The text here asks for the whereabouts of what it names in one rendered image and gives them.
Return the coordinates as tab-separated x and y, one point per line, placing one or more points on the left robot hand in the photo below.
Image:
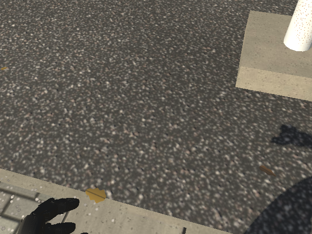
35	223

